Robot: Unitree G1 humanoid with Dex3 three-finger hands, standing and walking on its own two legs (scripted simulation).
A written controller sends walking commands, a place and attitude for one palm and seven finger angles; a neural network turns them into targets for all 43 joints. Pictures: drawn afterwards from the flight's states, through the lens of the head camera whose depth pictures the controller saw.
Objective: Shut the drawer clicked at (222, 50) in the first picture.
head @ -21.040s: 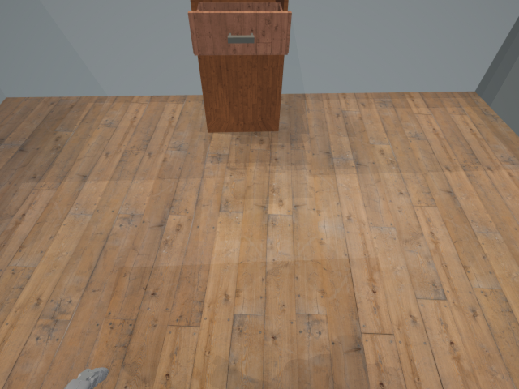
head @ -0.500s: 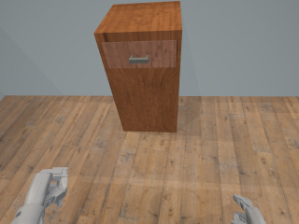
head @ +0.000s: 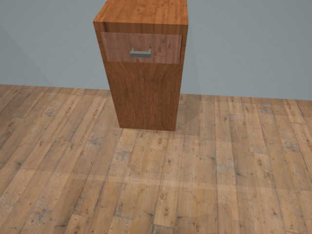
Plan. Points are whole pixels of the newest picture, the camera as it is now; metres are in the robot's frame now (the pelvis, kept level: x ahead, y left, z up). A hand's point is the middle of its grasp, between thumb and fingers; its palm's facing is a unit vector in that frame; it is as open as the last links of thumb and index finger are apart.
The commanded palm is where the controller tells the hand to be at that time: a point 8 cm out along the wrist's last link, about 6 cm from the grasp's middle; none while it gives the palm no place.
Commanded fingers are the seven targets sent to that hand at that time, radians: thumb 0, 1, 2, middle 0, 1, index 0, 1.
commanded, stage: let the arm hang, fingers relaxed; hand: left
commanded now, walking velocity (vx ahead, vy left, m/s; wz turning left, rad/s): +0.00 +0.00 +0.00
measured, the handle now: (141, 52) +0.94 +0.14 -0.06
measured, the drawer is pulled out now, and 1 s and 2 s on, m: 0.00 0.00 0.00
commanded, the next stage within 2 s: look to check the result in 0.48 s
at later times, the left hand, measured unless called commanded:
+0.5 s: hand out of the picture +0.11 +0.22 -0.15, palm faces -0.03 -0.95 -0.30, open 7.4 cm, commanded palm none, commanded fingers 0.00 0.90 0.90 -0.20 -0.30 -0.20 -0.30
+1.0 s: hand out of the picture +0.12 +0.23 -0.15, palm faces -0.03 -0.94 -0.35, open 7.4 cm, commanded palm none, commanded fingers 0.00 0.90 0.90 -0.20 -0.30 -0.20 -0.30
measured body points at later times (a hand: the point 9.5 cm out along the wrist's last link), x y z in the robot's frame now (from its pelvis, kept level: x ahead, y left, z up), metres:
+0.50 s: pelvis +0.02 +0.00 +0.00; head +0.04 -0.01 +0.45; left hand +0.12 +0.27 -0.13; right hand +0.09 -0.28 -0.14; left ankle +0.03 +0.10 -0.74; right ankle +0.03 -0.12 -0.74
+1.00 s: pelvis +0.04 -0.01 +0.01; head +0.06 -0.02 +0.46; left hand +0.12 +0.28 -0.12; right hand +0.11 -0.30 -0.14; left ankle +0.03 +0.10 -0.74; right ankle +0.03 -0.12 -0.74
